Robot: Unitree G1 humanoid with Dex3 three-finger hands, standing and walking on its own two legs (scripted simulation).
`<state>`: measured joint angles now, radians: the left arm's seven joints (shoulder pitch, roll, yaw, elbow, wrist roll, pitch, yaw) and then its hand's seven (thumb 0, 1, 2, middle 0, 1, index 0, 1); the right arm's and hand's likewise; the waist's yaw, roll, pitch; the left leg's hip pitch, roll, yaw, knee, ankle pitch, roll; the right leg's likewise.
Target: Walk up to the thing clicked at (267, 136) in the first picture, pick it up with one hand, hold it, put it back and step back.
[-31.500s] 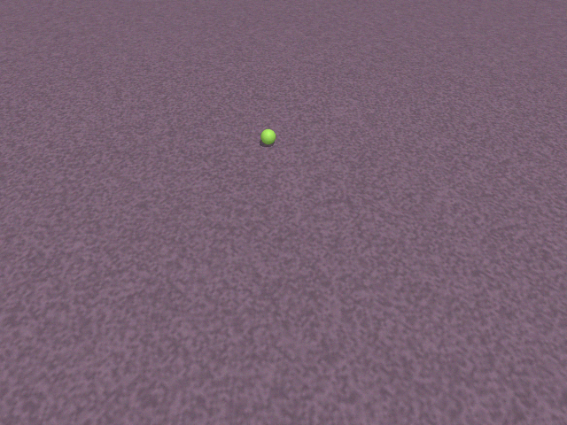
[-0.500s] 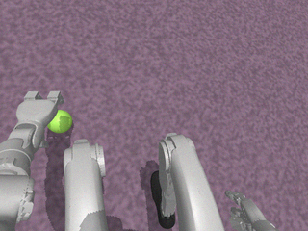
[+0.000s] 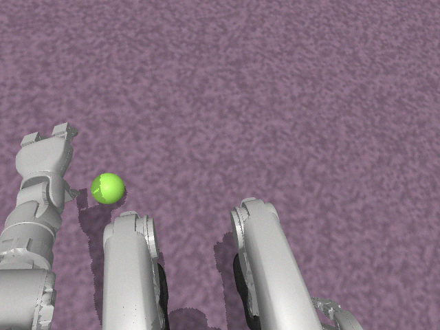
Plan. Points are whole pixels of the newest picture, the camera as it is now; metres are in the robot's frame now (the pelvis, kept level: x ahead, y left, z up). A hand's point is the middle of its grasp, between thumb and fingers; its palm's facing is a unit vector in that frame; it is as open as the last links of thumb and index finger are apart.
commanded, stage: home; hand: left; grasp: from above
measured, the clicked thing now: (108, 188) +0.43 +0.25 -0.35
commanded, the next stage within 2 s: none
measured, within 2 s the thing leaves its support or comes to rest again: neither
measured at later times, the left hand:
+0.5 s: hand (9, 263) +0.25 +0.22 +0.09, palm faces -0.11 -0.84 -0.52, open 7.6 cm
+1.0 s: hand out of the picture +0.22 +0.20 +0.28, palm faces +0.19 -0.96 -0.20, open 7.4 cm
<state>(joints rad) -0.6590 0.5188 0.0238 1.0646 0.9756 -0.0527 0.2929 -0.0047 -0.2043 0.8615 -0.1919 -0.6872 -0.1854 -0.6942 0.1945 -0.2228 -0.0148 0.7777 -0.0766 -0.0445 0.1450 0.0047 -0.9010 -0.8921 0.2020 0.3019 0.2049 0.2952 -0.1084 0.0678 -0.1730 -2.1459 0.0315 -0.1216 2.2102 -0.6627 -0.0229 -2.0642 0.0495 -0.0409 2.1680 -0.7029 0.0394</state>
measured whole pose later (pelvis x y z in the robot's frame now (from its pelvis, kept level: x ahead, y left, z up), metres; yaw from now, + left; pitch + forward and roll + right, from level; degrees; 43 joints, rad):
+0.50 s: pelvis +0.02 +0.00 +0.19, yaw +5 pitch +24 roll -4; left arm 0.10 0.34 -0.04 0.21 0.28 0.24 0.08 0.00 0.84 0.87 -0.21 -0.30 -0.21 -0.30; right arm 0.06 -0.23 0.00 0.57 0.03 -0.10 -0.03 0.01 -0.91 -0.90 0.20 0.30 0.20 0.30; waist -0.03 0.02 -0.22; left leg -1.45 0.03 -0.09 1.60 -0.58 -0.03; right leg -1.37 0.02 -0.04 1.57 -0.62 0.01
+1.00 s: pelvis +0.08 +0.01 +0.32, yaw +7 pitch +12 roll -3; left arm 0.53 0.22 0.04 -0.17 -0.07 0.47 0.05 0.01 0.91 0.90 -0.20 -0.30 -0.20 -0.30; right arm 0.33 -0.21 0.04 0.51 0.03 -0.19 -0.18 0.01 -0.91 -0.90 0.20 0.30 0.20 0.30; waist -0.06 0.05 -0.20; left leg -0.76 0.03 -0.07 1.02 -0.47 -0.02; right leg -0.67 0.01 -0.04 0.96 -0.49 0.02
